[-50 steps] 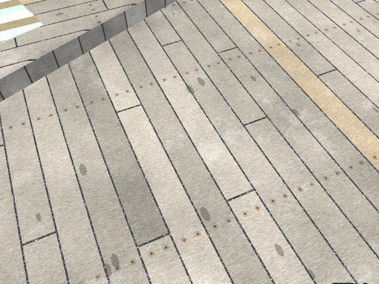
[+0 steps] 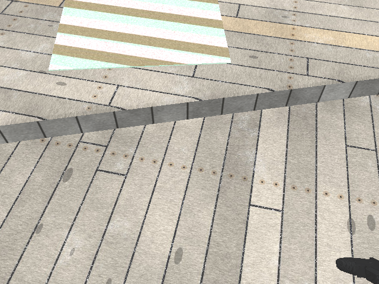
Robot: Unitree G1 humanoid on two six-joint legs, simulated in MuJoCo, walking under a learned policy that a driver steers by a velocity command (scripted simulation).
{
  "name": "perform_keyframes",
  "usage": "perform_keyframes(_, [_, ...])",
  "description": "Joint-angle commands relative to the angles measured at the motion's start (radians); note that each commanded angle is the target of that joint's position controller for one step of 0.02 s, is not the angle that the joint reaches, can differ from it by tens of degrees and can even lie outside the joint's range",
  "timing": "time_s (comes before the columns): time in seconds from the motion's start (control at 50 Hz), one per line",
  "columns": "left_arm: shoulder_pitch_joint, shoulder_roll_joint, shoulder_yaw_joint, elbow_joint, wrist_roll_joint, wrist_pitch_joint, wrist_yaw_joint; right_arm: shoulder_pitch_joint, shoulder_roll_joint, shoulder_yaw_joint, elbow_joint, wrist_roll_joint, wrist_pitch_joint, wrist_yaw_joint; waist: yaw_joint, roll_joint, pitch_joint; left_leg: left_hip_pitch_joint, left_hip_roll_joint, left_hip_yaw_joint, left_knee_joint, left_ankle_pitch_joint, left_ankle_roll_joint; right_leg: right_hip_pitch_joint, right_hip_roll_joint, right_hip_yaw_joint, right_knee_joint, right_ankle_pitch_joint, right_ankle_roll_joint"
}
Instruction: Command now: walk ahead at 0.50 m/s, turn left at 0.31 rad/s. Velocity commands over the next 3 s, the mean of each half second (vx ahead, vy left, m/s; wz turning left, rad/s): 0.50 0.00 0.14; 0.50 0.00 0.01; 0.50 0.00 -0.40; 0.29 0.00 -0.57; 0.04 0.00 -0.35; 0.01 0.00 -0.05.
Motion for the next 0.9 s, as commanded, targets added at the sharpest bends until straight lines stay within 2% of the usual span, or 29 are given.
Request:
perform_keyframes(0.02, [-0.094,0.141,0.014,-0.139,-0.041,-0.062,-0.018,0.293,-0.178,-0.055,0.011,-0.008,-0.022,-0.006,-0.165,0.11,-0.27,0.746,0.346,-0.621,-0.348,-0.099,0.24,-0.67,0.023,0.156,0.439,0.021,-0.042])
perform_keyframes(0.04, [-0.11,0.121,0.009,-0.135,-0.024,-0.062,-0.009,0.229,-0.153,-0.044,0.015,-0.007,-0.029,-0.005,-0.119,0.024,-0.183,0.59,0.305,-0.506,-0.355,0.008,0.207,-0.631,-0.024,0.153,0.358,0.103,-0.044])
perform_keyframes(0.06, [-0.106,0.118,0.013,-0.124,0.0,-0.054,-0.002,0.176,-0.115,-0.032,0.013,-0.014,-0.034,-0.006,-0.083,0.025,-0.14,0.481,0.268,-0.422,-0.376,0.103,0.189,-0.575,-0.051,0.155,0.291,0.155,-0.04])
perform_keyframes(0.08, [-0.074,0.118,0.014,-0.114,0.005,-0.044,-0.004,0.159,-0.104,-0.026,0.011,-0.023,-0.042,-0.006,-0.055,0.065,-0.122,0.398,0.246,-0.37,-0.39,0.232,0.185,-0.505,-0.065,0.161,0.27,0.181,-0.037])
perform_keyframes(0.1, [-0.035,0.102,0.013,-0.105,0.006,-0.033,-0.005,0.143,-0.105,-0.027,0.015,-0.023,-0.047,-0.009,-0.03,0.079,-0.137,0.376,0.245,-0.352,-0.419,0.226,0.197,-0.481,-0.068,0.162,0.237,0.202,-0.023])
perform_keyframes(0.12, [-0.033,0.092,0.011,-0.095,0.008,-0.023,-0.004,0.144,-0.104,-0.027,0.025,-0.019,-0.054,-0.011,-0.027,0.06,-0.128,0.345,0.236,-0.322,-0.443,0.241,0.2,-0.47,-0.068,0.155,0.209,0.219,-0.012])
perform_keyframes(0.16, [-0.083,0.07,0.006,-0.108,0.014,-0.009,0.0,0.164,-0.119,-0.029,0.047,-0.019,-0.063,-0.018,-0.032,0.035,-0.088,0.326,0.229,-0.266,-0.475,0.285,0.198,-0.516,-0.065,0.148,0.126,0.296,0.009])
perform_keyframes(0.2, [-0.144,0.05,0.0,-0.126,0.021,-0.009,-0.002,0.188,-0.127,-0.03,0.069,-0.018,-0.061,-0.028,-0.05,0.034,-0.065,0.346,0.211,-0.218,-0.487,0.3,0.181,-0.553,-0.061,0.147,0.002,0.411,0.021])
perform_keyframes(0.28, [-0.269,0.024,-0.012,-0.152,0.011,-0.023,-0.018,0.241,-0.141,-0.031,0.108,-0.011,-0.055,-0.038,-0.104,0.045,-0.027,0.37,0.185,-0.154,-0.5,0.22,0.136,-0.519,-0.018,0.119,-0.247,0.61,0.011])
perform_keyframes(0.36, [-0.362,0.03,-0.015,-0.188,0.003,-0.033,-0.041,0.305,-0.156,-0.036,0.158,-0.004,-0.044,-0.04,-0.139,0.053,0.01,0.474,0.234,-0.174,-0.462,0.196,0.13,-0.535,0.013,0.115,-0.37,0.593,-0.019])
perform_keyframes(0.42, [-0.35,0.05,-0.009,-0.198,0.005,-0.04,-0.055,0.311,-0.17,-0.043,0.181,0.001,-0.03,-0.047,-0.114,0.074,0.0,0.564,0.273,-0.194,-0.395,0.304,0.104,-0.506,0.033,0.113,-0.423,0.481,-0.061])
perform_keyframes(0.44, [-0.314,0.064,-0.004,-0.191,0.007,-0.041,-0.056,0.302,-0.176,-0.045,0.184,0.001,-0.026,-0.049,-0.091,0.087,-0.023,0.578,0.268,-0.188,-0.351,0.418,0.092,-0.445,0.054,0.094,-0.431,0.439,-0.077])
perform_keyframes(0.46, [-0.233,0.085,0.009,-0.17,0.01,-0.043,-0.052,0.282,-0.182,-0.045,0.183,0.0,-0.021,-0.051,-0.041,0.094,-0.076,0.574,0.244,-0.165,-0.255,0.587,0.074,-0.318,0.088,0.06,-0.451,0.43,-0.1])
perform_keyframes(0.48, [-0.086,0.13,0.032,-0.128,0.014,-0.043,-0.043,0.277,-0.161,-0.035,0.18,-0.005,-0.017,-0.054,0.028,0.076,-0.178,0.511,0.189,-0.123,-0.074,0.652,0.044,-0.095,0.091,0.055,-0.444,0.468,-0.135])
perform_keyframes(0.5, [0.09,0.202,0.048,-0.101,0.024,-0.04,-0.034,0.294,-0.11,-0.012,0.157,-0.029,-0.017,-0.059,0.082,-0.043,-0.338,0.306,0.121,-0.078,0.244,0.359,0.005,0.216,-0.098,0.272,-0.403,0.519,-0.203])
perform_keyframes(0.52, [0.125,0.247,0.058,-0.077,0.021,-0.037,-0.041,0.438,-0.007,0.015,0.151,-0.015,-0.039,-0.048,0.005,-0.332,-0.451,-0.088,-0.061,-0.103,0.565,-0.36,-0.058,0.522,-0.29,0.763,-0.531,0.268,-0.364])
perform_keyframes(0.54, [0.114,0.146,0.032,-0.088,-0.001,-0.035,-0.041,0.36,-0.115,-0.003,0.164,0.0,-0.056,-0.042,0.058,-0.215,-0.405,-0.205,-0.012,-0.209,0.665,-0.4,-0.05,0.507,-0.27,0.809,-0.608,0.104,-0.332])
perform_keyframes(0.56, [0.047,0.114,0.021,-0.097,0.001,-0.033,-0.034,0.254,-0.153,-0.015,0.133,0.02,-0.067,-0.036,0.057,-0.15,-0.259,-0.266,0.038,-0.176,0.667,-0.309,-0.042,0.382,-0.242,0.657,-0.628,0.115,-0.288])
perform_keyframes(0.58, [-0.017,0.106,0.016,-0.108,0.012,-0.029,-0.03,0.197,-0.142,-0.01,0.119,0.013,-0.071,-0.04,0.03,-0.059,-0.179,-0.239,0.089,-0.141,0.621,-0.22,-0.042,0.24,-0.208,0.557,-0.649,0.213,-0.268])
perform_keyframes(0.6, [-0.06,0.084,0.009,-0.113,0.021,-0.028,-0.031,0.17,-0.133,-0.014,0.114,-0.004,-0.07,-0.042,0.003,-0.033,-0.115,-0.21,0.117,-0.131,0.561,-0.166,-0.047,0.124,-0.176,0.485,-0.681,0.308,-0.266])
perform_keyframes(0.62, [-0.079,0.073,0.003,-0.115,0.032,-0.032,-0.03,0.195,-0.122,-0.016,0.116,-0.006,-0.062,-0.041,-0.031,-0.073,-0.111,-0.146,0.142,-0.138,0.533,-0.132,-0.052,0.051,-0.161,0.447,-0.704,0.381,-0.268])
perform_keyframes(0.66, [-0.087,0.068,0.003,-0.105,0.022,-0.042,-0.032,0.235,-0.09,-0.01,0.131,-0.007,-0.044,-0.043,-0.059,-0.082,-0.109,-0.099,0.156,-0.127,0.47,-0.12,-0.07,-0.007,-0.139,0.374,-0.75,0.443,-0.281])
perform_keyframes(0.68, [-0.014,0.076,0.004,-0.056,0.05,-0.033,-0.027,0.261,-0.05,0.011,0.153,-0.097,-0.017,-0.019,-0.075,0.009,-0.097,-0.02,0.122,-0.068,0.45,-0.091,-0.076,-0.09,-0.119,0.293,-0.765,0.544,-0.25])
perform_keyframes(0.7, [0.0,0.102,0.011,-0.043,0.048,-0.031,-0.027,0.247,-0.023,0.016,0.136,-0.096,-0.005,-0.01,-0.086,-0.053,-0.067,-0.025,0.129,-0.054,0.39,-0.068,-0.083,-0.115,-0.11,0.249,-0.772,0.616,-0.254])
perform_keyframes(0.74, [-0.007,0.09,0.01,-0.032,0.037,-0.027,-0.032,0.18,-0.031,0.022,0.125,-0.075,0.001,-0.003,-0.075,-0.087,-0.037,-0.042,0.139,-0.037,0.264,0.019,-0.091,-0.11,-0.071,0.183,-0.788,0.6,-0.236])
perform_keyframes(0.8, [0.019,0.092,0.014,-0.015,0.031,-0.022,-0.037,0.063,-0.041,0.03,0.107,-0.054,-0.004,0.001,-0.032,-0.086,-0.024,-0.015,0.127,-0.014,0.074,0.126,-0.09,-0.061,-0.056,0.159,-0.809,0.509,-0.217])
perform_keyframes(0.84, [0.059,0.105,0.019,0.006,0.032,-0.019,-0.035,0.0,-0.045,0.032,0.093,-0.051,-0.009,-0.002,-0.005,-0.078,-0.018,-0.008,0.112,-0.003,-0.001,0.133,-0.083,-0.002,-0.079,0.174,-0.799,0.488,-0.214])
perform_keyframes(0.9, [0.079,0.113,0.022,0.029,0.036,-0.014,-0.025,-0.027,-0.064,0.026,0.08,-0.053,-0.016,-0.007,-0.005,-0.086,-0.005,0.008,0.097,-0.006,-0.071,0.068,-0.055,0.084,-0.126,0.199,-0.752,0.533,-0.2])
Next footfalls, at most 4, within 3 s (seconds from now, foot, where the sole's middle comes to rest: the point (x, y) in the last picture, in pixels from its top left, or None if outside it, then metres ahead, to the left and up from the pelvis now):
0.48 right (246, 279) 0.45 -0.14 -0.75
0.98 left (183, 214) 0.68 0.08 -0.75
1.50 right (237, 159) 0.93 -0.12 -0.75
2.16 left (227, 78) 1.28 -0.07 -0.63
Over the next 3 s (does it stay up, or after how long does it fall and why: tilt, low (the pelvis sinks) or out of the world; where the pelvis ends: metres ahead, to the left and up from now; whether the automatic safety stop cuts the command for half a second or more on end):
stays up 1.07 -0.10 0.02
